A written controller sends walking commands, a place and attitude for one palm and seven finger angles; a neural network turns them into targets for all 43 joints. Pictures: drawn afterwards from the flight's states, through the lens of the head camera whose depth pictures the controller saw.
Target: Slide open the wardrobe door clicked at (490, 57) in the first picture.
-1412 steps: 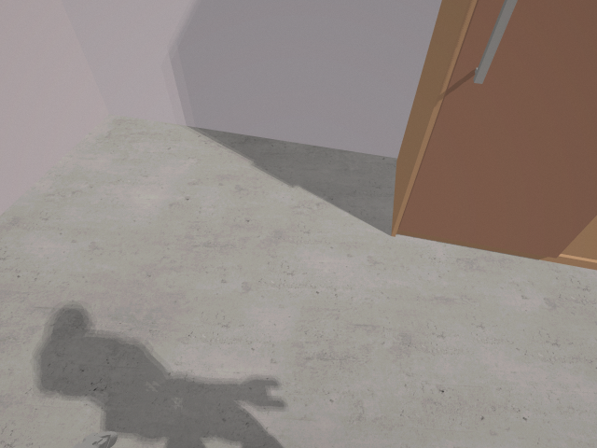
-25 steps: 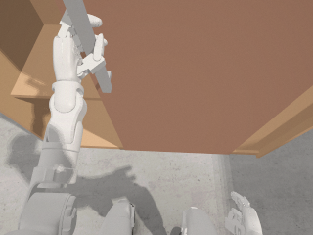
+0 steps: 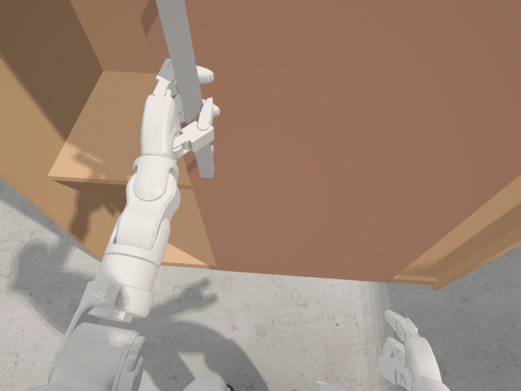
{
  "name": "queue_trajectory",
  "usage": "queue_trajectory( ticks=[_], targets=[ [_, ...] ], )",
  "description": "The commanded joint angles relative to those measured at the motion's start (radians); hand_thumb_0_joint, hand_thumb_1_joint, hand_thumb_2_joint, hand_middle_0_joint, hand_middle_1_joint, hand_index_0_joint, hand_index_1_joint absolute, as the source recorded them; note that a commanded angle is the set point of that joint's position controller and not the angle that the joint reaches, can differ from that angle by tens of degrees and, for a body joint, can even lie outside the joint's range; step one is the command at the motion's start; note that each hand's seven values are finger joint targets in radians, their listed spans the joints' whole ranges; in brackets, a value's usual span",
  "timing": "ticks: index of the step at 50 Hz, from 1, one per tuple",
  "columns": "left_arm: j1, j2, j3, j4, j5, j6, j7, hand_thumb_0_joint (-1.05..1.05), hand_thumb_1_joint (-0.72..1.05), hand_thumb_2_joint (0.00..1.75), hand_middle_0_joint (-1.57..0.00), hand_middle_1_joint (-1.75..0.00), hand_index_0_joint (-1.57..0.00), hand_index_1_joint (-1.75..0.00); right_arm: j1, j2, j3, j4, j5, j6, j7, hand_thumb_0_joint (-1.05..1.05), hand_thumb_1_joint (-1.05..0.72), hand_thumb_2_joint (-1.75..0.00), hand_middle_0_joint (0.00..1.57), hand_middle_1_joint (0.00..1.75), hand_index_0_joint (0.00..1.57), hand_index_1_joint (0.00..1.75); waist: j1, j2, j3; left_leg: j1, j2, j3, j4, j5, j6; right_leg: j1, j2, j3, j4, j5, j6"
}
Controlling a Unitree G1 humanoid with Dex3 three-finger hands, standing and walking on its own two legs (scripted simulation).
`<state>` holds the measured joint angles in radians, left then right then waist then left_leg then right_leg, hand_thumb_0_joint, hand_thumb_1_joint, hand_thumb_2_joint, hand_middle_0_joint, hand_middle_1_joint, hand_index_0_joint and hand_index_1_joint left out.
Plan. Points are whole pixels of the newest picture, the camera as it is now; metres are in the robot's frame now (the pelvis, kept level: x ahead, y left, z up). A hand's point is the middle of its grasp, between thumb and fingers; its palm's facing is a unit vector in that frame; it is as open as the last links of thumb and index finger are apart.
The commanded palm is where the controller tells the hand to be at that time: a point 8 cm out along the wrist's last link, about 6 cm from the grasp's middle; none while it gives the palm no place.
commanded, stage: stop walking and hold the door there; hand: left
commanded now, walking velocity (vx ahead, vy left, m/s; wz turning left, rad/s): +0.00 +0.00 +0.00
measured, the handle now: (195, 93) +0.47 +0.15 +0.16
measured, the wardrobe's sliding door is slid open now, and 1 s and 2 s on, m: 0.43 0.43 0.43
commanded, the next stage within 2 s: loosen the grip on the handle in 0.26 s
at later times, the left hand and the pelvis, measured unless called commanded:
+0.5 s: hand (201, 116) +0.43 +0.14 +0.15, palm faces +0.13 -0.99 -0.11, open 7.0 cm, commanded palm +0.39 +0.17 +0.14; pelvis -0.01 -0.02 +0.00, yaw +0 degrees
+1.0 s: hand (206, 119) +0.43 +0.13 +0.15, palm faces +0.14 -0.98 -0.14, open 14.4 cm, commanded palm +0.39 +0.17 +0.15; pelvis -0.03 -0.01 +0.00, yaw +0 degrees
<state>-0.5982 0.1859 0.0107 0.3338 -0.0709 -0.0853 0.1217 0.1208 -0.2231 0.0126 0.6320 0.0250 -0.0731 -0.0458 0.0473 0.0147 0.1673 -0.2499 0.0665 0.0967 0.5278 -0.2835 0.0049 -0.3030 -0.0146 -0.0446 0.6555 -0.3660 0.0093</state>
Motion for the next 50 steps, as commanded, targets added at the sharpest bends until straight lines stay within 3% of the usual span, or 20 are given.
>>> queue_trajectory(
  ticks=[1, 4, 6, 7, 10, 12, 14, 17, 18, 19, 20, 21, 25, 30, 36, 38, 39, 41, 43, 50],
  targets=[
    [-0.410, 0.005, -0.104, -0.274, 0.029, -0.104, -0.065, 0.00, 0.90, 0.90, -0.45, -1.40, -0.45, -1.40, -0.012, -0.126, -0.032, -0.119, -0.002, -0.024, -0.005, 0.00, -0.90, -0.90, 0.20, 0.30, 0.20, 0.30, -0.066, 0.158, -0.497, 0.349, 0.206, -0.113, 0.018, 0.786, 0.059, 0.089, -0.010, -0.016, -0.153, 0.189, -0.004],
    [-0.359, 0.081, -0.043, -0.220, 0.034, -0.101, -0.052, 0.00, 0.90, 0.90, -0.45, -1.40, -0.45, -1.40, -0.006, -0.108, -0.026, -0.122, 0.000, -0.007, -0.024, 0.00, -0.90, -0.90, 0.20, 0.30, 0.20, 0.30, -0.074, 0.017, -0.502, 0.131, 0.120, -0.040, 0.072, 0.488, -0.012, 0.248, -0.135, 0.056, -0.133, 0.726, -0.025],
    [-0.343, 0.105, -0.014, -0.187, 0.022, -0.094, -0.045, 0.00, 0.90, 0.90, -0.45, -1.40, -0.45, -1.40, 0.001, -0.103, -0.030, -0.112, 0.006, 0.004, -0.037, 0.00, -0.90, -0.90, 0.20, 0.30, 0.20, 0.30, -0.060, -0.183, -0.537, 0.060, 0.046, -0.025, 0.145, 0.233, -0.037, 0.312, -0.206, 0.138, -0.119, 0.942, -0.073],
    [-0.349, 0.105, -0.006, -0.170, 0.021, -0.093, -0.044, 0.00, 0.90, 0.90, -0.45, -1.40, -0.45, -1.40, -0.007, -0.095, -0.027, -0.112, 0.005, 0.007, -0.045, 0.00, -0.90, -0.90, 0.20, 0.30, 0.20, 0.30, -0.056, -0.211, -0.527, 0.007, 0.015, -0.026, 0.150, 0.065, -0.037, 0.336, -0.228, 0.160, -0.120, 0.998, -0.084],
    [-0.350, 0.147, 0.047, -0.110, 0.022, -0.090, -0.036, 0.00, 0.90, 0.90, -0.45, -1.40, -0.45, -1.40, -0.005, -0.099, -0.022, -0.096, -0.001, 0.018, -0.062, 0.00, -0.90, -0.90, 0.20, 0.30, 0.20, 0.30, -0.046, -0.192, -0.491, -0.009, 0.013, -0.039, 0.050, 0.055, -0.027, 0.325, -0.218, 0.135, -0.110, 0.914, -0.068],
    [-0.365, 0.107, 0.013, -0.093, 0.021, -0.092, -0.042, 0.00, 0.90, 0.90, -0.45, -1.40, -0.45, -1.40, -0.007, -0.106, -0.028, -0.086, -0.005, 0.024, -0.064, 0.00, -0.90, -0.90, 0.20, 0.30, 0.20, 0.30, -0.050, -0.133, -0.503, 0.117, 0.052, -0.035, 0.009, 0.318, -0.015, 0.227, -0.169, 0.084, -0.097, 0.781, -0.032],
    [-0.387, 0.099, 0.003, -0.116, 0.020, -0.109, -0.041, 0.00, 0.90, 0.90, -0.45, -1.40, -0.45, -1.40, 0.001, -0.124, -0.033, -0.082, -0.007, 0.026, -0.056, 0.00, -0.90, -0.90, 0.20, 0.30, 0.20, 0.30, -0.056, 0.033, -0.529, 0.215, 0.149, -0.106, -0.018, 0.598, 0.025, 0.151, -0.097, 0.021, -0.069, 0.551, 0.007],
    [-0.384, 0.037, -0.057, -0.108, 0.019, -0.115, -0.048, 0.00, 0.90, 0.90, -0.45, -1.40, -0.45, -1.40, 0.000, -0.128, -0.036, -0.092, -0.001, 0.031, -0.044, 0.00, -0.90, -0.90, 0.20, 0.30, 0.20, 0.30, -0.057, 0.057, -0.497, 0.185, 0.181, -0.125, -0.016, 0.577, 0.047, 0.133, -0.054, 0.020, -0.089, 0.350, 0.004],
    [-1.062, 0.722, 0.429, -0.245, 0.120, -0.154, 0.016, 0.00, 0.90, 0.90, -0.45, -1.40, -0.45, -1.40, 0.108, -0.054, -0.004, -0.125, 0.032, -0.036, -0.046, 0.00, -0.90, -0.90, 0.20, 0.30, 0.20, 0.30, -0.047, 0.173, -0.423, 0.222, 0.093, -0.132, -0.157, 0.400, 0.069, 0.092, 0.007, 0.112, -0.084, -0.036, 0.019],
    [-0.798, 0.335, 0.225, 0.185, 0.162, -0.023, -0.061, 0.00, 0.78, 0.84, -0.45, -1.40, -0.45, -1.40, 0.161, -0.117, -0.116, 0.002, -0.040, -0.088, -0.020, 0.00, -0.90, -0.90, 0.20, 0.30, 0.20, 0.30, -0.139, -0.103, -0.629, 0.209, -0.020, -0.060, -0.073, 0.599, 0.008, 0.063, 0.055, 0.021, -0.146, 0.392, -0.068],
    [-0.611, 0.161, 0.156, 0.150, 0.059, 0.011, -0.067, 0.00, 0.66, 0.78, -0.45, -1.40, -0.45, -1.40, 0.235, -0.164, -0.119, -0.029, -0.006, -0.091, 0.002, 0.00, -0.90, -0.90, 0.20, 0.30, 0.20, 0.30, -0.126, -0.186, -0.677, 0.193, -0.020, -0.060, 0.026, 0.732, 0.000, 0.108, 0.042, -0.002, -0.116, 0.635, -0.041],
    [-0.574, 0.321, 0.329, 0.147, 0.047, 0.004, -0.063, 0.00, 0.54, 0.73, -0.45, -1.40, -0.45, -1.40, 0.225, -0.188, -0.121, -0.001, -0.016, -0.094, 0.008, 0.00, -0.90, -0.90, 0.20, 0.30, 0.20, 0.30, -0.110, -0.158, -0.651, 0.186, -0.015, -0.055, 0.021, 0.644, 0.007, 0.112, 0.034, 0.017, -0.130, 0.636, -0.023],
    [-0.423, 0.169, 0.172, 0.078, 0.048, -0.067, -0.058, 0.00, 0.05, 0.49, -0.45, -1.40, -0.45, -1.40, 0.178, -0.145, -0.089, -0.030, -0.017, -0.084, 0.055, 0.00, -0.90, -0.90, 0.20, 0.30, 0.20, 0.30, -0.090, 0.048, -0.519, 0.106, -0.044, -0.037, 0.007, 0.443, 0.010, 0.090, 0.030, 0.015, -0.140, 0.534, -0.031],
    [-0.490, 0.260, 0.201, 0.180, 0.068, -0.082, -0.032, 0.00, -0.55, 0.20, -0.42, -1.37, -0.42, -1.37, 0.183, -0.171, -0.091, -0.032, -0.008, -0.062, 0.059, 0.00, -0.90, -0.90, 0.20, 0.30, 0.20, 0.30, -0.125, -0.068, -0.420, -0.030, -0.059, -0.032, -0.026, 0.088, 0.028, 0.015, 0.021, 0.042, -0.205, 0.209, -0.019],
    [-0.604, 0.228, 0.153, 0.279, 0.056, -0.112, -0.038, 0.00, -0.55, 0.20, -0.34, -1.27, -0.34, -1.27, 0.214, -0.172, -0.095, -0.009, -0.005, -0.062, 0.058, 0.00, -0.90, -0.90, 0.20, 0.30, 0.20, 0.30, -0.151, -0.063, -0.409, -0.056, -0.066, -0.038, -0.028, -0.028, 0.033, -0.029, 0.015, 0.067, -0.249, 0.025, -0.020],
    [-0.705, 0.356, 0.241, 0.177, 0.048, -0.148, -0.024, 0.00, -0.55, 0.20, -0.32, -1.23, -0.32, -1.23, 0.218, -0.185, -0.099, -0.005, -0.005, -0.065, 0.055, 0.00, -0.90, -0.90, 0.20, 0.30, 0.20, 0.30, -0.127, -0.023, -0.498, -0.018, -0.065, -0.044, -0.037, 0.000, 0.035, 0.033, 0.019, 0.073, -0.239, 0.061, -0.023],
    [-0.745, 0.349, 0.216, 0.175, 0.058, -0.157, -0.022, 0.00, -0.55, 0.20, -0.30, -1.22, -0.30, -1.22, 0.227, -0.179, -0.104, 0.000, -0.008, -0.064, 0.055, 0.00, -0.90, -0.90, 0.20, 0.30, 0.20, 0.30, -0.141, -0.004, -0.544, -0.003, -0.066, -0.044, -0.043, 0.015, 0.038, 0.055, 0.023, 0.073, -0.234, 0.090, -0.019],
    [-0.699, 0.289, 0.194, 0.284, 0.048, -0.154, -0.021, 0.00, -0.55, 0.20, -0.28, -1.18, -0.28, -1.18, 0.240, -0.176, -0.098, 0.024, -0.006, -0.067, 0.054, 0.00, -0.90, -0.90, 0.20, 0.30, 0.20, 0.30, -0.155, -0.069, -0.448, -0.031, -0.063, -0.044, -0.040, 0.005, 0.037, 0.018, 0.026, 0.066, -0.250, 0.086, -0.016],
    [-0.637, 0.358, 0.263, 0.314, 0.045, -0.164, -0.014, 0.00, -0.55, 0.20, -0.25, -1.15, -0.25, -1.15, 0.244, -0.190, -0.099, 0.031, -0.011, -0.066, 0.053, 0.00, -0.90, -0.90, 0.20, 0.30, 0.20, 0.30, -0.128, -0.058, -0.446, -0.039, -0.066, -0.045, -0.048, 0.032, 0.035, 0.042, 0.028, 0.061, -0.243, 0.114, -0.021],
    [-0.611, 0.231, 0.173, 0.222, 0.044, -0.172, -0.002, 0.00, -0.55, 0.20, -0.25, -1.15, -0.25, -1.15, 0.252, -0.177, -0.099, 0.025, -0.011, -0.067, 0.061, 0.00, -0.90, -0.90, 0.20, 0.30, 0.20, 0.30, -0.139, -0.040, -0.479, 0.044, -0.054, -0.053, -0.055, 0.145, 0.028, 0.033, 0.042, 0.017, -0.211, 0.251, -0.022]
  ],
)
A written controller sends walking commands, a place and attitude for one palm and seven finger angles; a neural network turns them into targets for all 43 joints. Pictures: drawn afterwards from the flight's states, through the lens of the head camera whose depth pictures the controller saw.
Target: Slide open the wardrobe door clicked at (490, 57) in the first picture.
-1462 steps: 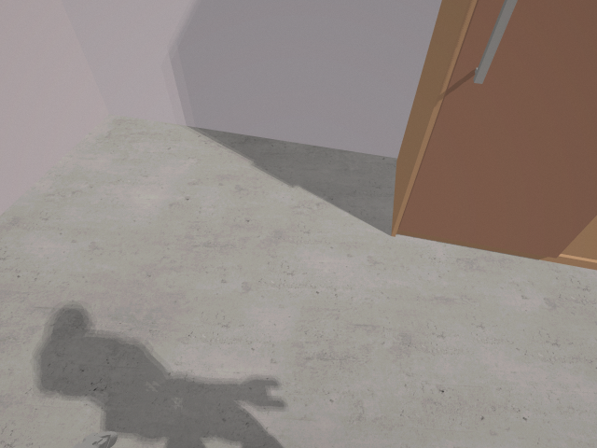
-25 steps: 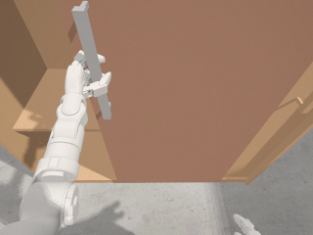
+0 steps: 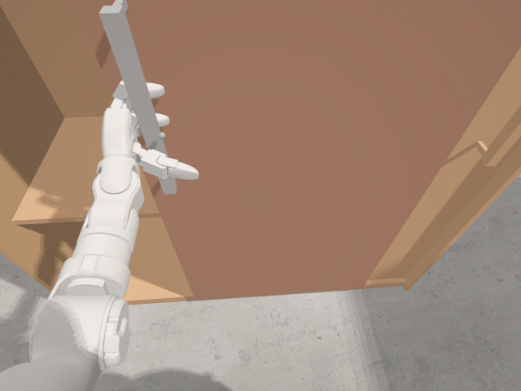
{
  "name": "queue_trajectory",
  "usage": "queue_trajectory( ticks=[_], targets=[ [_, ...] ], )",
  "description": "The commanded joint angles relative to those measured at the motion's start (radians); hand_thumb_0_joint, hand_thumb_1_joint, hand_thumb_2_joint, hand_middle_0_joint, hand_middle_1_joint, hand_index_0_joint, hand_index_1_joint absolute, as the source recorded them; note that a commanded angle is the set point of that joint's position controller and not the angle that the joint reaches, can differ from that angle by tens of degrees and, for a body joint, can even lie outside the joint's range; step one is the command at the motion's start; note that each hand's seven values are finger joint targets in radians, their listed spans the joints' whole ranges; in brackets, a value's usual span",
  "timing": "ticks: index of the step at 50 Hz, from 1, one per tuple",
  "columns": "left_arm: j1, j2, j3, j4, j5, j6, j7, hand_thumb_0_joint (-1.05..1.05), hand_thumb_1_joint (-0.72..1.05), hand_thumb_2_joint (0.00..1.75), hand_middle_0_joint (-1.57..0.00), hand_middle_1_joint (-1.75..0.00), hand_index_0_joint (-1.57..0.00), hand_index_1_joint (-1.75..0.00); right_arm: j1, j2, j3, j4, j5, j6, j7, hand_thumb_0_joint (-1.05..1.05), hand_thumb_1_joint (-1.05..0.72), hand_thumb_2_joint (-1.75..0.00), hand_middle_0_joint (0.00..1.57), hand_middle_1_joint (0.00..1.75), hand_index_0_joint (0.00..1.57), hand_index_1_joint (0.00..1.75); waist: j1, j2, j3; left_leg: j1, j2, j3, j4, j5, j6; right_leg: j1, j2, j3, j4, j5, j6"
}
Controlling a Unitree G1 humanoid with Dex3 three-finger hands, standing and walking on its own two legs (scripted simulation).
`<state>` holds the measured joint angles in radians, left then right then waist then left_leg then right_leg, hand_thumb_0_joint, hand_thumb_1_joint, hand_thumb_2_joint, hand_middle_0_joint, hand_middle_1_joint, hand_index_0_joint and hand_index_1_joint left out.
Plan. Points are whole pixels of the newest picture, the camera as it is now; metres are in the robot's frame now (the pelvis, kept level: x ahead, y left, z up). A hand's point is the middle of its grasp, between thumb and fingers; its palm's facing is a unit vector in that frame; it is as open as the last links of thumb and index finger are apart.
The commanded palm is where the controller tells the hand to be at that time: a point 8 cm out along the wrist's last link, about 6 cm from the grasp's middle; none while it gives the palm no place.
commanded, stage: slip the hand off the handle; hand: left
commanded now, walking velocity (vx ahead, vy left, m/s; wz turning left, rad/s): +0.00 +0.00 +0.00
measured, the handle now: (150, 114) +0.50 +0.16 +0.16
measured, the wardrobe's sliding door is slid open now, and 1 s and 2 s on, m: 0.43 0.43 0.43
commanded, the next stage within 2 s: draw the hand back to the body in 1.32 s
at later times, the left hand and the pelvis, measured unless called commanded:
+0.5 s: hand (117, 140) +0.44 +0.20 +0.16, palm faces +0.18 -0.97 -0.14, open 14.6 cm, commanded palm +0.42 +0.25 +0.16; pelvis +0.01 +0.01 +0.00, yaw +1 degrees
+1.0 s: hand (111, 165) +0.40 +0.20 +0.15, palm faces +0.18 -0.97 -0.14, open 14.7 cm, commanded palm +0.36 +0.25 +0.16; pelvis +0.02 +0.00 +0.00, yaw +0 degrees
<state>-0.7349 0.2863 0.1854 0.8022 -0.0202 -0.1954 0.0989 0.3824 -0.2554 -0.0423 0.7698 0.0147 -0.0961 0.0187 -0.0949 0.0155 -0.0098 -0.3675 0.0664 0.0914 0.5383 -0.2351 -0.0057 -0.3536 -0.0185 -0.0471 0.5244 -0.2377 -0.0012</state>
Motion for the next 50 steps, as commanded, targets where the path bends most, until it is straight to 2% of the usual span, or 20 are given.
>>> queue_trajectory(
  ticks=[1, 3, 6, 8, 10, 13, 16, 19, 22, 25, 30, 33, 36, 39, 41, 43, 45, 46, 48, 50],
  targets=[
    [-0.480, 0.131, 0.003, -0.260, -0.008, -0.059, 0.027, 0.00, -0.55, 0.20, -0.25, -1.15, -0.25, -1.15, -0.013, -0.145, -0.045, -0.111, -0.001, -0.044, -0.003, 0.00, -0.90, -0.90, 0.20, 0.30, 0.20, 0.30, 0.001, -0.030, -0.296, 0.171, -0.051, -0.049, -0.066, 0.104, 0.037, 0.073, 0.047, 0.017, -0.080, 0.127, -0.011],
    [-0.495, 0.222, 0.074, -0.232, 0.003, -0.050, 0.042, 0.00, -0.55, 0.20, -0.25, -1.15, -0.25, -1.15, -0.008, -0.156, -0.039, -0.098, -0.009, -0.035, -0.014, 0.00, -0.90, -0.90, 0.20, 0.30, 0.20, 0.30, 0.006, -0.047, -0.284, 0.160, -0.052, -0.052, -0.070, 0.106, 0.039, 0.078, 0.048, 0.015, -0.081, 0.126, -0.011],
    [-0.450, 0.231, 0.090, -0.241, 0.006, -0.042, 0.034, 0.00, -0.55, 0.20, -0.25, -1.15, -0.25, -1.15, -0.019, -0.146, -0.035, -0.110, -0.011, -0.022, -0.020, 0.00, -0.90, -0.90, 0.20, 0.30, 0.20, 0.30, 0.022, -0.056, -0.318, 0.158, -0.051, -0.047, -0.072, 0.146, 0.037, 0.122, 0.043, 0.017, -0.069, 0.178, -0.011],
    [-0.406, 0.264, 0.121, -0.266, 0.003, -0.039, 0.026, 0.00, -0.55, 0.20, -0.25, -1.15, -0.25, -1.15, -0.029, -0.142, -0.031, -0.122, -0.010, -0.012, -0.028, 0.00, -0.90, -0.90, 0.20, 0.30, 0.20, 0.30, 0.044, -0.025, -0.333, 0.171, -0.050, -0.047, -0.075, 0.196, 0.033, 0.151, 0.044, 0.015, -0.061, 0.222, -0.017],
    [-0.383, 0.232, 0.105, -0.285, -0.009, -0.032, 0.019, 0.00, -0.55, 0.20, -0.25, -1.15, -0.25, -1.15, -0.039, -0.135, -0.026, -0.130, -0.007, -0.007, -0.030, 0.00, -0.90, -0.90, 0.20, 0.30, 0.20, 0.30, 0.044, -0.024, -0.317, 0.173, -0.048, -0.045, -0.075, 0.210, 0.030, 0.151, 0.042, 0.013, -0.062, 0.240, -0.017],
    [-0.360, 0.257, 0.117, -0.325, -0.005, -0.034, 0.006, 0.00, -0.55, 0.20, -0.25, -1.15, -0.25, -1.15, -0.053, -0.136, -0.024, -0.147, -0.006, 0.000, -0.038, 0.00, -0.90, -0.90, 0.20, 0.30, 0.20, 0.30, 0.049, -0.006, -0.319, 0.188, -0.046, -0.046, -0.074, 0.232, 0.031, 0.152, 0.045, 0.012, -0.060, 0.250, -0.019],
    [-0.369, 0.200, 0.052, -0.358, -0.011, -0.031, -0.023, 0.00, -0.55, 0.20, -0.25, -1.15, -0.25, -1.15, -0.063, -0.134, -0.025, -0.150, 0.003, 0.002, -0.040, 0.00, -0.90, -0.90, 0.20, 0.30, 0.20, 0.30, 0.027, 0.004, -0.305, 0.212, -0.040, -0.053, -0.070, 0.234, 0.028, 0.125, 0.046, 0.009, -0.065, 0.242, -0.018],
    [-0.398, 0.216, 0.052, -0.340, -0.028, -0.019, -0.056, 0.00, -0.55, 0.20, -0.25, -1.15, -0.25, -1.15, -0.056, -0.145, -0.027, -0.140, 0.009, 0.003, -0.047, 0.00, -0.90, -0.90, 0.20, 0.30, 0.20, 0.30, 0.009, 0.002, -0.290, 0.211, -0.043, -0.059, -0.067, 0.198, 0.029, 0.102, 0.045, 0.008, -0.077, 0.211, -0.016],
    [-0.436, 0.172, 0.003, -0.332, -0.047, -0.017, -0.092, 0.00, -0.55, 0.20, -0.25, -1.15, -0.25, -1.15, -0.059, -0.142, -0.025, -0.134, 0.018, 0.000, -0.052, 0.00, -0.90, -0.90, 0.20, 0.30, 0.20, 0.30, -0.004, 0.019, -0.278, 0.225, -0.044, -0.071, -0.064, 0.176, 0.028, 0.073, 0.046, 0.007, -0.083, 0.184, -0.018],
    [-0.465, 0.243, 0.055, -0.272, -0.052, -0.023, -0.103, 0.00, -0.55, 0.20, -0.25, -1.15, -0.25, -1.15, -0.045, -0.151, -0.022, -0.116, 0.017, -0.001, -0.059, 0.00, -0.90, -0.90, 0.20, 0.30, 0.20, 0.30, -0.003, 0.003, -0.266, 0.197, -0.048, -0.077, -0.061, 0.148, 0.028, 0.068, 0.044, 0.007, -0.085, 0.160, -0.018],
    [-0.491, 0.268, 0.066, -0.265, -0.046, -0.065, -0.120, 0.00, -0.55, 0.20, -0.25, -1.15, -0.25, -1.15, -0.025, -0.149, -0.023, -0.114, 0.012, -0.008, -0.058, 0.00, -0.90, -0.90, 0.20, 0.30, 0.20, 0.30, 0.004, 0.043, -0.338, 0.223, -0.050, -0.083, -0.046, 0.210, 0.024, 0.082, 0.043, 0.007, -0.061, 0.208, -0.021],
    [-0.334, 0.291, 0.115, -0.279, -0.060, -0.072, -0.136, 0.00, -0.55, 0.20, -0.25, -1.15, -0.25, -1.15, -0.026, -0.151, -0.029, -0.138, 0.014, -0.010, -0.052, 0.00, -0.90, -0.90, 0.20, 0.30, 0.20, 0.30, 0.050, 0.030, -0.378, 0.215, -0.052, -0.074, -0.043, 0.275, 0.024, 0.146, 0.047, 0.007, -0.049, 0.275, -0.023],
    [-0.219, 0.246, 0.093, -0.381, -0.077, -0.063, -0.151, 0.00, -0.55, 0.20, -0.25, -1.15, -0.25, -1.15, -0.047, -0.143, -0.031, -0.165, 0.024, -0.015, -0.045, 0.00, -0.90, -0.90, 0.20, 0.30, 0.20, 0.30, 0.067, 0.017, -0.370, 0.222, -0.044, -0.067, -0.045, 0.326, 0.024, 0.171, 0.048, 0.005, -0.044, 0.319, -0.020],
    [-0.159, 0.258, 0.108, -0.436, -0.083, -0.026, -0.143, 0.00, -0.55, 0.20, -0.25, -1.15, -0.25, -1.15, -0.072, -0.146, -0.027, -0.174, 0.031, -0.014, -0.051, 0.00, -0.90, -0.90, 0.20, 0.30, 0.20, 0.30, 0.068, -0.002, -0.301, 0.191, -0.043, -0.062, -0.059, 0.278, 0.026, 0.166, 0.048, 0.003, -0.058, 0.290, -0.015],
    [-0.144, 0.261, 0.117, -0.510, -0.089, -0.006, -0.133, 0.00, -0.55, 0.20, -0.25, -1.15, -0.25, -1.15, -0.096, -0.141, -0.025, -0.180, 0.029, -0.016, -0.058, 0.00, -0.90, -0.90, 0.20, 0.30, 0.20, 0.30, 0.074, 0.007, -0.302, 0.193, -0.047, -0.057, -0.068, 0.239, 0.028, 0.176, 0.047, 0.006, -0.068, 0.265, -0.015],
    [-0.112, 0.318, 0.165, -0.556, -0.089, 0.007, -0.120, 0.00, -0.55, 0.20, -0.25, -1.15, -0.25, -1.15, -0.117, -0.142, -0.019, -0.182, 0.024, -0.015, -0.071, 0.00, -0.90, -0.90, 0.20, 0.30, 0.20, 0.30, 0.084, 0.002, -0.294, 0.189, -0.049, -0.052, -0.073, 0.219, 0.031, 0.197, 0.045, 0.011, -0.073, 0.253, -0.014],
    [-0.108, 0.256, 0.116, -0.635, -0.090, 0.003, -0.120, 0.00, -0.55, 0.20, -0.25, -1.15, -0.25, -1.15, -0.137, -0.126, -0.014, -0.188, 0.025, -0.025, -0.074, 0.00, -0.90, -0.90, 0.20, 0.30, 0.20, 0.30, 0.078, 0.024, -0.298, 0.213, -0.047, -0.049, -0.078, 0.232, 0.031, 0.200, 0.045, 0.010, -0.077, 0.266, -0.015],
    [-0.055, 0.268, 0.134, -0.644, -0.094, 0.005, -0.120, 0.00, -0.55, 0.20, -0.25, -1.15, -0.25, -1.15, -0.147, -0.127, -0.014, -0.189, 0.024, -0.028, -0.078, 0.00, -0.90, -0.90, 0.20, 0.30, 0.20, 0.30, 0.088, 0.026, -0.299, 0.218, -0.046, -0.050, -0.078, 0.235, 0.029, 0.206, 0.046, 0.010, -0.075, 0.266, -0.016],
    [-0.047, 0.230, 0.093, -0.674, -0.096, 0.012, -0.128, 0.00, -0.55, 0.20, -0.25, -1.15, -0.25, -1.15, -0.162, -0.124, -0.009, -0.190, 0.026, -0.034, -0.084, 0.00, -0.90, -0.90, 0.20, 0.30, 0.20, 0.30, 0.075, 0.013, -0.274, 0.225, -0.047, -0.050, -0.081, 0.222, 0.031, 0.196, 0.046, 0.008, -0.084, 0.257, -0.013],
    [0.035, 0.255, 0.129, -0.678, -0.108, 0.030, -0.136, 0.00, -0.55, 0.20, -0.25, -1.15, -0.25, -1.15, -0.177, -0.128, -0.007, -0.191, 0.028, -0.039, -0.089, 0.00, -0.90, -0.90, 0.20, 0.30, 0.20, 0.30, 0.095, 0.003, -0.268, 0.218, -0.047, -0.050, -0.087, 0.211, 0.029, 0.209, 0.043, 0.006, -0.084, 0.250, -0.015]
  ],
)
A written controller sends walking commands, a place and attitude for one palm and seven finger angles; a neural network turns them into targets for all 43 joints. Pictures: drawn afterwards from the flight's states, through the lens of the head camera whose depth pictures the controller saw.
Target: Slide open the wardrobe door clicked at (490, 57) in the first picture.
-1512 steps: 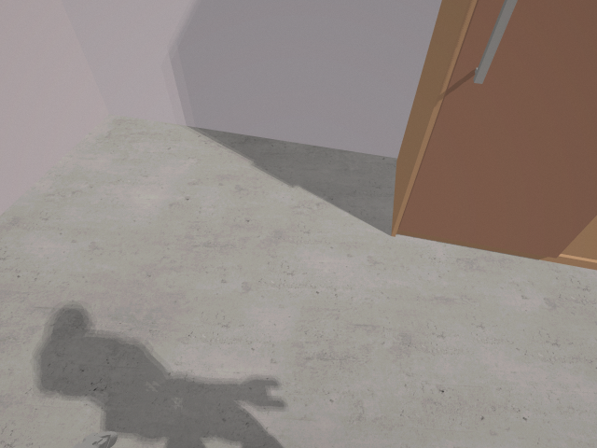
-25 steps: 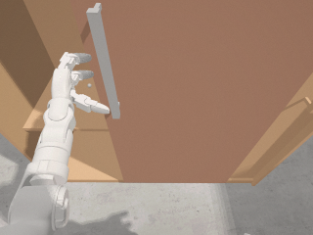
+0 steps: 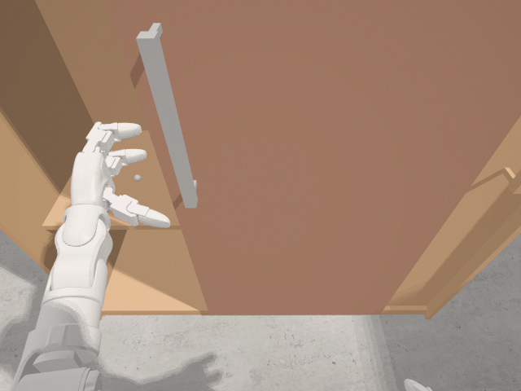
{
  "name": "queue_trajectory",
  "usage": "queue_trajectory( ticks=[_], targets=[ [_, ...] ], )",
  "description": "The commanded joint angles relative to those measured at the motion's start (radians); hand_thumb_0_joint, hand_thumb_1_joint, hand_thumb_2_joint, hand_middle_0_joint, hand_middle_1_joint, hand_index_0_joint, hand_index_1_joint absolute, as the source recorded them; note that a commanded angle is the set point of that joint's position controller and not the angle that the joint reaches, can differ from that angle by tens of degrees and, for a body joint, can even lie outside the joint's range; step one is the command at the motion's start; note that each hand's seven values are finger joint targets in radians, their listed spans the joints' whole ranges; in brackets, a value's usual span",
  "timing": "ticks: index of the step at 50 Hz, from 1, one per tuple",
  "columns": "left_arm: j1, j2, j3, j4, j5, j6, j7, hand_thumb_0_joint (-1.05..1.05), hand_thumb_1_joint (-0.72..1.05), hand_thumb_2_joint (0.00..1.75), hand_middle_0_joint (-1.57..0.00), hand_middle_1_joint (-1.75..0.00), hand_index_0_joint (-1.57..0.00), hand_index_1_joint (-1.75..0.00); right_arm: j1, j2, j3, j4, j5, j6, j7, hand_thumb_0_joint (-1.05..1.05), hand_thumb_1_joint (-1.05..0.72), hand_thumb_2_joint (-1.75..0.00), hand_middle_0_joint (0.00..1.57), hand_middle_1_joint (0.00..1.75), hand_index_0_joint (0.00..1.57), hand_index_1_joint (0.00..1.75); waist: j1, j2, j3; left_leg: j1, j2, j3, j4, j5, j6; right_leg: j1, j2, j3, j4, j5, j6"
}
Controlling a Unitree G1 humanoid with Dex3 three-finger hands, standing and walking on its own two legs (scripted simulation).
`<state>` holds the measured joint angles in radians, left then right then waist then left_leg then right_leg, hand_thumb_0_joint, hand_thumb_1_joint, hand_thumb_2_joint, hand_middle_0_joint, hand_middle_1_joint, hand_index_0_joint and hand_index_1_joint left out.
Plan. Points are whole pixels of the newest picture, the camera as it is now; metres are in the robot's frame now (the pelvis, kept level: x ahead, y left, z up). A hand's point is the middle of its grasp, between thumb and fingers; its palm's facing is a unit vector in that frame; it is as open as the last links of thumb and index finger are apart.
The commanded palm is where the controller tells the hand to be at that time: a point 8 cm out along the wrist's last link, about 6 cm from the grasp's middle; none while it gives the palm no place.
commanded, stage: slip the hand off the handle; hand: left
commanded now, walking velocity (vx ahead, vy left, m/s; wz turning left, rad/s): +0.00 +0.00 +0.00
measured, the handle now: (176, 131) +0.48 +0.16 +0.16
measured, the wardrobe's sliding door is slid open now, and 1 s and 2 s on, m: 0.43 0.43 0.43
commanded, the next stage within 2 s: draw the hand back to the body in 0.32 s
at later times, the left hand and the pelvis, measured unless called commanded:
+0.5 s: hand (122, 217) +0.30 +0.20 +0.15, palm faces +0.13 -0.99 -0.10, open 14.7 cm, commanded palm +0.27 +0.25 +0.15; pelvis -0.01 -0.01 +0.00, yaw +2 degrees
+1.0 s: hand (66, 265) +0.22 +0.23 +0.17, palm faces +0.15 -0.98 -0.14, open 14.4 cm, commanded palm +0.19 +0.27 +0.16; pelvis -0.02 +0.00 +0.00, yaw +2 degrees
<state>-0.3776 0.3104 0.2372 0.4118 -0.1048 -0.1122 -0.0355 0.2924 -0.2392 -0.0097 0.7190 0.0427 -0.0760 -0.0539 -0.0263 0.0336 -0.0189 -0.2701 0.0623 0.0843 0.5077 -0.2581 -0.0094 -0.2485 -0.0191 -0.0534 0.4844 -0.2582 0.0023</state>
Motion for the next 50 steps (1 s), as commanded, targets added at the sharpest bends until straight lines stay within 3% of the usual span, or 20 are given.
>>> queue_trajectory(
  ticks=[1, 3, 7, 15, 17, 18, 22, 23, 24, 25, 27, 28, 30, 33, 39, 42, 47, 48, 49, 50],
  targets=[
    [-0.326, 0.195, 0.039, -0.317, -0.024, -0.045, -0.009, 0.00, -0.55, 0.20, -0.25, -1.15, -0.25, -1.15, -0.103, -0.138, -0.036, -0.148, 0.003, -0.061, -0.017, 0.00, -0.90, -0.90, 0.20, 0.30, 0.20, 0.30, 0.019, -0.002, -0.249, 0.130, -0.045, -0.038, -0.057, 0.230, 0.033, 0.096, 0.042, 0.014, -0.048, 0.272, -0.016],
    [-0.292, 0.161, 0.014, -0.319, -0.030, -0.020, -0.017, 0.00, -0.55, 0.20, -0.25, -1.15, -0.25, -1.15, -0.120, -0.134, -0.031, -0.152, 0.007, -0.066, -0.021, 0.00, -0.90, -0.90, 0.20, 0.30, 0.20, 0.30, 0.015, 0.001, -0.218, 0.132, -0.045, -0.040, -0.062, 0.208, 0.032, 0.080, 0.042, 0.011, -0.059, 0.242, -0.015],
    [-0.232, 0.170, 0.031, -0.387, -0.045, 0.011, -0.024, 0.00, -0.55, 0.20, -0.25, -1.15, -0.25, -1.15, -0.152, -0.133, -0.024, -0.163, 0.007, -0.073, -0.028, 0.00, -0.90, -0.90, 0.20, 0.30, 0.20, 0.30, 0.028, -0.027, -0.208, 0.136, -0.048, -0.041, -0.062, 0.203, 0.033, 0.088, 0.035, 0.012, -0.062, 0.246, -0.013],
    [-0.105, 0.140, 0.019, -0.521, -0.054, 0.020, -0.030, 0.00, -0.55, 0.20, -0.25, -1.15, -0.25, -1.15, -0.203, -0.120, -0.009, -0.184, 0.005, -0.093, -0.031, 0.00, -0.90, -0.90, 0.20, 0.30, 0.20, 0.30, 0.044, -0.013, -0.176, 0.151, -0.051, -0.043, -0.068, 0.186, 0.031, 0.091, 0.032, 0.009, -0.070, 0.218, -0.012],
    [-0.129, 0.142, 0.013, -0.530, -0.054, 0.026, -0.033, 0.00, -0.55, 0.20, -0.25, -1.15, -0.25, -1.15, -0.212, -0.120, -0.003, -0.178, 0.003, -0.095, -0.037, 0.00, -0.90, -0.90, 0.20, 0.30, 0.20, 0.30, 0.031, -0.021, -0.154, 0.151, -0.052, -0.044, -0.069, 0.168, 0.033, 0.077, 0.031, 0.012, -0.081, 0.198, -0.010],
    [-0.131, 0.175, 0.042, -0.515, -0.053, 0.031, -0.030, 0.00, -0.55, 0.20, -0.25, -1.15, -0.25, -1.15, -0.212, -0.123, -0.005, -0.173, 0.003, -0.093, -0.041, 0.00, -0.90, -0.90, 0.20, 0.30, 0.20, 0.30, 0.031, -0.039, -0.147, 0.143, -0.051, -0.041, -0.067, 0.147, 0.034, 0.075, 0.031, 0.016, -0.086, 0.170, -0.007],
    [-0.199, 0.136, -0.001, -0.522, -0.056, 0.025, -0.035, 0.00, -0.55, 0.20, -0.25, -1.15, -0.25, -1.15, -0.221, -0.115, 0.002, -0.162, 0.001, -0.105, -0.047, 0.00, -0.90, -0.90, 0.20, 0.30, 0.20, 0.30, 0.023, 0.004, -0.144, 0.152, -0.055, -0.047, -0.072, 0.126, 0.031, 0.063, 0.027, 0.019, -0.100, 0.138, -0.011],
    [-0.161, 0.154, -0.018, -0.403, -0.137, 0.112, -0.147, 0.00, -0.55, 0.20, -0.25, -1.15, -0.25, -1.15, -0.239, -0.147, 0.009, -0.159, 0.016, -0.107, -0.059, 0.00, -0.90, -0.90, 0.20, 0.30, 0.20, 0.30, 0.029, -0.034, -0.177, 0.174, -0.061, -0.051, -0.089, 0.123, 0.042, 0.118, 0.028, 0.026, -0.102, 0.175, -0.019],
    [-0.223, 0.230, 0.029, -0.494, -0.169, 0.149, -0.206, 0.00, -0.55, 0.20, -0.25, -1.15, -0.25, -1.15, -0.253, -0.149, 0.008, -0.180, 0.027, -0.111, -0.071, 0.00, -0.90, -0.90, 0.20, 0.30, 0.20, 0.30, 0.040, -0.007, -0.214, 0.191, -0.061, -0.049, -0.092, 0.141, 0.047, 0.153, 0.018, 0.036, -0.110, 0.209, -0.015],
    [-0.199, 0.290, 0.093, -0.502, -0.181, 0.183, -0.243, 0.00, -0.55, 0.20, -0.25, -1.15, -0.25, -1.15, -0.268, -0.146, 0.013, -0.195, 0.024, -0.116, -0.079, 0.00, -0.90, -0.90, 0.20, 0.30, 0.20, 0.30, 0.066, 0.018, -0.237, 0.193, -0.065, -0.051, -0.094, 0.171, 0.047, 0.187, 0.015, 0.036, -0.103, 0.240, -0.020],
    [-0.144, 0.267, 0.118, -0.505, -0.199, 0.217, -0.263, 0.00, -0.55, 0.20, -0.25, -1.15, -0.25, -1.15, -0.273, -0.130, 0.026, -0.211, 0.023, -0.122, -0.079, 0.00, -0.90, -0.90, 0.20, 0.30, 0.20, 0.30, 0.076, 0.003, -0.216, 0.182, -0.067, -0.052, -0.094, 0.211, 0.041, 0.194, 0.016, 0.022, -0.098, 0.279, -0.018],
    [-0.095, 0.270, 0.144, -0.502, -0.209, 0.221, -0.258, 0.00, -0.55, 0.20, -0.25, -1.15, -0.25, -1.15, -0.273, -0.130, 0.026, -0.213, 0.022, -0.126, -0.072, 0.00, -0.90, -0.90, 0.20, 0.30, 0.20, 0.30, 0.085, 0.010, -0.206, 0.180, -0.064, -0.054, -0.094, 0.226, 0.037, 0.196, 0.017, 0.021, -0.097, 0.293, -0.018],
    [0.041, 0.231, 0.165, -0.505, -0.234, 0.216, -0.251, 0.00, -0.55, 0.20, -0.25, -1.15, -0.25, -1.15, -0.255, -0.127, 0.021, -0.223, 0.024, -0.135, -0.056, 0.00, -0.90, -0.90, 0.20, 0.30, 0.20, 0.30, 0.096, -0.048, -0.184, 0.159, -0.060, -0.053, -0.095, 0.241, 0.031, 0.200, 0.018, 0.010, -0.086, 0.324, -0.013],
    [0.129, 0.206, 0.154, -0.547, -0.230, 0.219, -0.248, 0.00, -0.55, 0.20, -0.25, -1.15, -0.25, -1.15, -0.250, -0.131, 0.014, -0.237, 0.027, -0.141, -0.038, 0.00, -0.90, -0.90, 0.20, 0.30, 0.20, 0.30, 0.093, -0.060, -0.154, 0.152, -0.056, -0.041, -0.090, 0.236, 0.031, 0.178, 0.020, 0.012, -0.082, 0.321, -0.008],
    [0.051, 0.233, 0.145, -0.713, -0.224, 0.219, -0.252, 0.00, -0.55, 0.20, -0.25, -1.15, -0.25, -1.15, -0.263, -0.138, 0.012, -0.242, 0.027, -0.163, -0.051, 0.00, -0.90, -0.90, 0.20, 0.30, 0.20, 0.30, 0.065, -0.003, -0.119, 0.174, -0.054, -0.051, -0.091, 0.162, 0.036, 0.109, 0.027, 0.019, -0.114, 0.170, -0.007],
    [0.091, 0.224, 0.140, -0.760, -0.226, 0.196, -0.252, 0.00, -0.55, 0.20, -0.25, -1.15, -0.25, -1.15, -0.267, -0.135, 0.020, -0.237, 0.024, -0.181, -0.059, 0.00, -0.90, -0.90, 0.20, 0.30, 0.20, 0.30, 0.071, 0.045, -0.121, 0.186, -0.058, -0.059, -0.101, 0.157, 0.031, 0.116, 0.034, 0.008, -0.114, 0.151, -0.015],
    [0.191, 0.213, 0.140, -0.775, -0.235, 0.197, -0.267, 0.00, -0.37, 0.29, -0.24, -1.04, -0.24, -1.04, -0.267, -0.136, 0.025, -0.224, 0.022, -0.199, -0.059, 0.00, -0.90, -0.90, 0.20, 0.30, 0.20, 0.30, 0.080, 0.054, -0.099, 0.183, -0.056, -0.067, -0.115, 0.157, 0.028, 0.121, 0.038, -0.005, -0.116, 0.153, -0.018],
    [0.222, 0.281, 0.186, -0.910, -0.102, 0.106, -0.075, 0.00, -0.33, 0.31, -0.24, -1.02, -0.24, -1.02, -0.271, -0.111, 0.012, -0.230, -0.023, -0.211, -0.046, 0.00, -0.90, -0.90, 0.20, 0.30, 0.20, 0.30, 0.107, 0.036, -0.012, 0.151, -0.056, -0.048, -0.119, 0.114, 0.017, 0.099, 0.025, 0.022, -0.189, 0.090, -0.014],
    [0.357, 0.162, 0.115, -0.813, -0.081, 0.083, -0.003, 0.00, -0.30, 0.32, -0.24, -1.00, -0.24, -1.00, -0.272, -0.106, 0.019, -0.196, -0.037, -0.210, -0.043, 0.00, -0.90, -0.90, 0.20, 0.30, 0.20, 0.30, 0.082, -0.019, 0.040, 0.135, -0.051, -0.041, -0.134, 0.075, 0.017, 0.082, 0.021, 0.003, -0.199, 0.051, -0.013],
    [0.446, 0.134, 0.098, -0.807, -0.056, 0.065, 0.039, 0.00, -0.26, 0.34, -0.24, -0.98, -0.24, -0.98, -0.257, -0.107, 0.013, -0.189, -0.038, -0.196, -0.036, 0.00, -0.90, -0.90, 0.20, 0.30, 0.20, 0.30, 0.084, -0.055, 0.052, 0.132, -0.045, -0.044, -0.147, 0.061, 0.018, 0.092, 0.023, 0.000, -0.202, 0.034, -0.012]
  ],
)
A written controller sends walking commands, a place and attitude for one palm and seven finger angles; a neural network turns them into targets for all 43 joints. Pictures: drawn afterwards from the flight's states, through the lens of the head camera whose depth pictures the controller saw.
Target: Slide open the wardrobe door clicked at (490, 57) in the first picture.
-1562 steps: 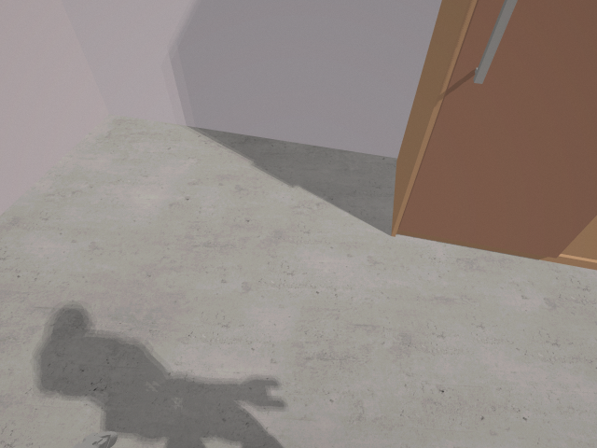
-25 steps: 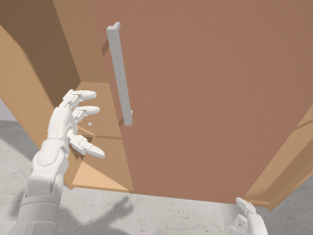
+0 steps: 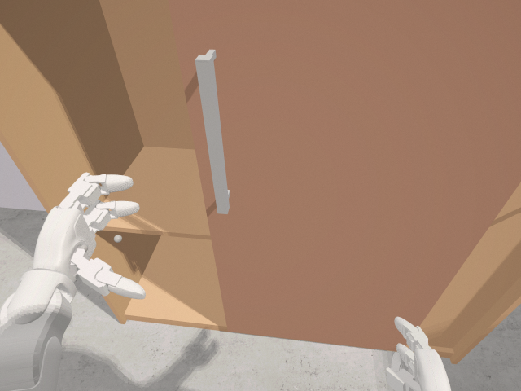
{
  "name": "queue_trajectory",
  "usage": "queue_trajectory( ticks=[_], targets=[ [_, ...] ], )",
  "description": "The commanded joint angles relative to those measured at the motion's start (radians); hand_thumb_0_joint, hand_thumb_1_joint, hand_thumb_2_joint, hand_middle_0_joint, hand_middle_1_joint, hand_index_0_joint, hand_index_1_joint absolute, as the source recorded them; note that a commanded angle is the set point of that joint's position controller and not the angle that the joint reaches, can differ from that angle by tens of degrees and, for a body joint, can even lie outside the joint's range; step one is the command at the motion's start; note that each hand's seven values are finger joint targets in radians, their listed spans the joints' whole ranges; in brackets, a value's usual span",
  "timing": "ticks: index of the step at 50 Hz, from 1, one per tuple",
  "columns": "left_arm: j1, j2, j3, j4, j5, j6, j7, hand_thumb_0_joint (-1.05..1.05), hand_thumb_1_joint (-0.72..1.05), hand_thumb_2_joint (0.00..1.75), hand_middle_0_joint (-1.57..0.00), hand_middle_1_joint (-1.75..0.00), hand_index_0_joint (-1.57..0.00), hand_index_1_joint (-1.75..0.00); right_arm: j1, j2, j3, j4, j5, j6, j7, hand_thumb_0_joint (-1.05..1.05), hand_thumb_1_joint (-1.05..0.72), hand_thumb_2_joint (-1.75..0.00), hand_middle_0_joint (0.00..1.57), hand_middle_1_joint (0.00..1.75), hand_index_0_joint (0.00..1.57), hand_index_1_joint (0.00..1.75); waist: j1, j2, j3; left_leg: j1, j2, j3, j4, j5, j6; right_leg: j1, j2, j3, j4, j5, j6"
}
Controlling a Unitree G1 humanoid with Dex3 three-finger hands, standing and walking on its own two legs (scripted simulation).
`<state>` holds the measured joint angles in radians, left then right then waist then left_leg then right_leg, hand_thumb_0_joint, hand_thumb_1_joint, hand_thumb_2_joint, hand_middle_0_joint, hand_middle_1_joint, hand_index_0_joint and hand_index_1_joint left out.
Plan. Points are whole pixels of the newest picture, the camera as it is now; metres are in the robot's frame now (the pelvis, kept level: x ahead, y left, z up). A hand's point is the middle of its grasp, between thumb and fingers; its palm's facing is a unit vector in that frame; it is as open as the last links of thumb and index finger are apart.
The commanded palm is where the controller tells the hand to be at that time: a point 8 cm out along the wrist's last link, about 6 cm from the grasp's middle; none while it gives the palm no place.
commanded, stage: draw the hand back to the body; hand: left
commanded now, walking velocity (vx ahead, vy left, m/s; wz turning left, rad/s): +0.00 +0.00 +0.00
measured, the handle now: (218, 142) +0.50 +0.15 +0.15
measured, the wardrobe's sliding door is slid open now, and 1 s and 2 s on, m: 0.43 0.43 0.43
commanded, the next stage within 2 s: step back with the hand held close in 1.02 s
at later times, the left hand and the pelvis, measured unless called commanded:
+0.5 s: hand (74, 259) +0.21 +0.26 +0.16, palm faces +0.43 -0.84 -0.33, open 10.2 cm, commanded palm +0.16 +0.30 +0.17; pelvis +0.01 +0.01 +0.01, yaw -1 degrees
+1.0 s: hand (65, 271) +0.19 +0.26 +0.16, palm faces +0.47 -0.81 -0.35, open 7.4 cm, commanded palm +0.15 +0.30 +0.17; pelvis +0.01 +0.00 +0.01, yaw -1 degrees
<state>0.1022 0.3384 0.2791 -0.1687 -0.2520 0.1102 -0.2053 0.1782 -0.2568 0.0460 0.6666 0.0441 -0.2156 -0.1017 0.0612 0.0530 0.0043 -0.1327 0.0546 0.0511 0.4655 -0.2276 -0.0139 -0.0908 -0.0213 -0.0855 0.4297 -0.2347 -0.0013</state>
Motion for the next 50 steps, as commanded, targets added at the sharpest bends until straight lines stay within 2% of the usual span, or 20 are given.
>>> queue_trajectory(
  ticks=[1, 2, 3, 4, 6, 8, 11, 14, 17, 19, 23, 28, 32, 36, 39, 40, 45, 46, 48, 50],
  targets=[
    [-0.028, 0.107, 0.042, -0.269, 0.107, -0.177, 0.235, 0.00, -0.22, 0.36, -0.24, -0.96, -0.24, -0.96, -0.149, -0.092, -0.048, -0.140, -0.040, -0.045, 0.016, 0.00, -0.90, -0.90, 0.20, 0.30, 0.20, 0.30, -0.005, -0.066, 0.005, 0.013, -0.034, -0.004, -0.115, 0.017, 0.025, -0.054, 0.025, 0.038, -0.151, -0.002, -0.007],
    [-0.046, 0.130, 0.055, -0.311, 0.121, -0.197, 0.258, 0.00, -0.19, 0.37, -0.24, -0.94, -0.24, -0.94, -0.149, -0.093, -0.053, -0.139, -0.043, -0.038, 0.018, 0.00, -0.90, -0.90, 0.20, 0.30, 0.20, 0.30, -0.004, -0.027, -0.032, 0.029, -0.036, 0.002, -0.119, 0.011, 0.026, -0.033, 0.023, 0.046, -0.152, -0.004, -0.008],
    [-0.032, 0.144, 0.062, -0.312, 0.136, -0.209, 0.278, 0.00, -0.15, 0.39, -0.24, -0.92, -0.24, -0.92, -0.146, -0.094, -0.056, -0.128, -0.048, -0.033, 0.017, 0.00, -0.90, -0.90, 0.20, 0.30, 0.20, 0.30, -0.004, -0.027, -0.026, 0.034, -0.034, 0.007, -0.124, 0.006, 0.027, -0.029, 0.026, 0.048, -0.161, -0.007, -0.008],
    [-0.060, 0.146, 0.062, -0.332, 0.146, -0.221, 0.292, 0.00, -0.12, 0.41, -0.24, -0.89, -0.24, -0.89, -0.149, -0.091, -0.057, -0.129, -0.048, -0.027, 0.018, 0.00, -0.90, -0.90, 0.20, 0.30, 0.20, 0.30, -0.008, 0.012, -0.049, 0.046, -0.034, 0.006, -0.134, 0.001, 0.026, -0.017, 0.026, 0.051, -0.162, -0.010, -0.011],
    [-0.076, 0.144, 0.059, -0.316, 0.163, -0.237, 0.317, 0.00, -0.04, 0.44, -0.23, -0.85, -0.23, -0.85, -0.151, -0.085, -0.056, -0.121, -0.052, -0.017, 0.011, 0.00, -0.90, -0.90, 0.20, 0.30, 0.20, 0.30, -0.011, 0.011, -0.029, 0.048, -0.034, 0.006, -0.149, -0.011, 0.025, -0.013, 0.029, 0.048, -0.171, -0.019, -0.012],
    [-0.066, 0.160, 0.070, -0.327, 0.177, -0.249, 0.332, 0.00, 0.03, 0.48, -0.23, -0.81, -0.23, -0.81, -0.158, -0.087, -0.058, -0.114, -0.055, -0.013, 0.008, 0.00, -0.90, -0.90, 0.20, 0.30, 0.20, 0.30, -0.007, 0.016, -0.038, 0.068, -0.035, 0.004, -0.153, 0.013, 0.027, 0.002, 0.032, 0.049, -0.175, 0.000, -0.014],
    [-0.039, 0.141, 0.058, -0.346, 0.184, -0.260, 0.343, 0.00, 0.14, 0.53, -0.23, -0.75, -0.23, -0.75, -0.161, -0.081, -0.058, -0.110, -0.058, -0.008, 0.006, 0.00, -0.90, -0.90, 0.20, 0.30, 0.20, 0.30, -0.004, 0.044, -0.059, 0.086, -0.035, -0.004, -0.163, 0.052, 0.023, 0.028, 0.034, 0.043, -0.164, 0.040, -0.017],
    [0.039, 0.138, 0.064, -0.370, 0.187, -0.267, 0.347, 0.00, 0.25, 0.58, -0.22, -0.68, -0.22, -0.68, -0.161, -0.083, -0.060, -0.113, -0.061, -0.010, 0.013, 0.00, -0.90, -0.90, 0.20, 0.30, 0.20, 0.30, 0.005, 0.034, -0.067, 0.087, -0.030, -0.014, -0.169, 0.103, 0.018, 0.054, 0.038, 0.038, -0.150, 0.084, -0.018],
    [0.110, 0.145, 0.087, -0.368, 0.182, -0.264, 0.344, 0.00, 0.36, 0.64, -0.22, -0.62, -0.22, -0.62, -0.161, -0.084, -0.065, -0.112, -0.062, 0.001, 0.017, 0.00, -0.90, -0.90, 0.20, 0.30, 0.20, 0.30, 0.010, -0.019, -0.051, 0.076, -0.027, -0.013, -0.162, 0.147, 0.019, 0.059, 0.041, 0.038, -0.148, 0.121, -0.016],
    [0.151, 0.142, 0.098, -0.362, 0.182, -0.264, 0.341, 0.00, 0.43, 0.67, -0.22, -0.58, -0.22, -0.58, -0.158, -0.080, -0.066, -0.114, -0.061, 0.006, 0.022, 0.00, -0.90, -0.90, 0.20, 0.30, 0.20, 0.30, 0.012, 0.000, -0.025, 0.060, -0.027, -0.008, -0.165, 0.143, 0.016, 0.059, 0.037, 0.039, -0.149, 0.120, -0.015],
    [0.195, 0.169, 0.140, -0.378, 0.179, -0.267, 0.339, 0.00, 0.57, 0.74, -0.21, -0.49, -0.21, -0.49, -0.154, -0.084, -0.074, -0.118, -0.059, 0.017, 0.023, 0.00, -0.90, -0.90, 0.20, 0.30, 0.20, 0.30, 0.015, -0.009, -0.010, 0.055, -0.024, -0.009, -0.160, 0.145, 0.016, 0.052, 0.041, 0.041, -0.153, 0.117, -0.016],
    [0.230, 0.175, 0.155, -0.430, 0.182, -0.273, 0.342, 0.00, 0.75, 0.83, -0.21, -0.38, -0.21, -0.38, -0.150, -0.082, -0.077, -0.123, -0.059, 0.014, 0.023, 0.00, -0.90, -0.90, 0.20, 0.30, 0.20, 0.30, 0.014, 0.042, -0.022, 0.065, -0.025, -0.004, -0.150, 0.151, 0.016, 0.051, 0.038, 0.045, -0.150, 0.124, -0.016],
    [0.282, 0.181, 0.169, -0.462, 0.178, -0.278, 0.346, 0.00, 0.90, 0.90, -0.20, -0.30, -0.20, -0.30, -0.143, -0.081, -0.081, -0.130, -0.060, 0.007, 0.023, 0.00, -0.90, -0.90, 0.20, 0.30, 0.20, 0.30, 0.016, 0.023, -0.036, 0.069, -0.026, -0.002, -0.139, 0.181, 0.018, 0.056, 0.038, 0.044, -0.143, 0.153, -0.015],
    [0.241, 0.162, 0.145, -0.427, 0.179, -0.271, 0.346, 0.00, 0.90, 0.90, -0.20, -0.30, -0.20, -0.30, -0.141, -0.083, -0.081, -0.123, -0.057, 0.006, 0.017, 0.00, -0.90, -0.90, 0.20, 0.30, 0.20, 0.30, 0.004, -0.009, 0.020, 0.057, -0.025, 0.003, -0.144, 0.126, 0.023, 0.021, 0.036, 0.045, -0.163, 0.103, -0.010],
    [0.235, 0.164, 0.147, -0.428, 0.183, -0.274, 0.349, 0.00, 0.90, 0.90, -0.20, -0.30, -0.20, -0.30, -0.140, -0.080, -0.079, -0.119, -0.059, 0.000, 0.015, 0.00, -0.90, -0.90, 0.20, 0.30, 0.20, 0.30, 0.007, 0.033, 0.005, 0.068, -0.029, 0.004, -0.144, 0.126, 0.023, 0.027, 0.033, 0.046, -0.161, 0.103, -0.012],
    [0.242, 0.164, 0.146, -0.428, 0.181, -0.274, 0.349, 0.00, 0.90, 0.90, -0.20, -0.30, -0.20, -0.30, -0.142, -0.080, -0.079, -0.120, -0.060, 0.000, 0.015, 0.00, -0.90, -0.90, 0.20, 0.30, 0.20, 0.30, 0.009, 0.009, -0.004, 0.071, -0.028, 0.001, -0.143, 0.130, 0.024, 0.033, 0.034, 0.045, -0.161, 0.104, -0.012],
    [0.254, 0.165, 0.151, -0.425, 0.180, -0.274, 0.348, 0.00, 0.90, 0.90, -0.20, -0.30, -0.20, -0.30, -0.148, -0.076, -0.076, -0.123, -0.061, -0.002, 0.014, 0.00, -0.90, -0.90, 0.20, 0.30, 0.20, 0.30, 0.014, -0.005, -0.001, 0.069, -0.029, 0.002, -0.145, 0.131, 0.025, 0.040, 0.035, 0.045, -0.163, 0.108, -0.011],
    [0.250, 0.170, 0.154, -0.440, 0.181, -0.275, 0.348, 0.00, 0.90, 0.90, -0.20, -0.30, -0.20, -0.30, -0.146, -0.077, -0.078, -0.124, -0.062, -0.002, 0.015, 0.00, -0.90, -0.90, 0.20, 0.30, 0.20, 0.30, 0.014, 0.020, -0.016, 0.073, -0.031, 0.004, -0.140, 0.137, 0.024, 0.046, 0.034, 0.048, -0.160, 0.117, -0.011],
    [0.264, 0.177, 0.165, -0.421, 0.182, -0.272, 0.347, 0.00, 0.90, 0.90, -0.20, -0.30, -0.20, -0.30, -0.146, -0.075, -0.076, -0.121, -0.061, -0.002, 0.016, 0.00, -0.90, -0.90, 0.20, 0.30, 0.20, 0.30, 0.016, 0.022, 0.004, 0.068, -0.031, 0.004, -0.142, 0.135, 0.023, 0.041, 0.034, 0.049, -0.166, 0.115, -0.013],
    [0.263, 0.170, 0.159, -0.424, 0.179, -0.274, 0.346, 0.00, 0.90, 0.90, -0.20, -0.30, -0.20, -0.30, -0.147, -0.072, -0.077, -0.123, -0.060, 0.000, 0.014, 0.00, -0.90, -0.90, 0.20, 0.30, 0.20, 0.30, 0.014, -0.006, -0.006, 0.075, -0.030, 0.007, -0.138, 0.141, 0.025, 0.043, 0.034, 0.049, -0.165, 0.122, -0.009]
  ],
)
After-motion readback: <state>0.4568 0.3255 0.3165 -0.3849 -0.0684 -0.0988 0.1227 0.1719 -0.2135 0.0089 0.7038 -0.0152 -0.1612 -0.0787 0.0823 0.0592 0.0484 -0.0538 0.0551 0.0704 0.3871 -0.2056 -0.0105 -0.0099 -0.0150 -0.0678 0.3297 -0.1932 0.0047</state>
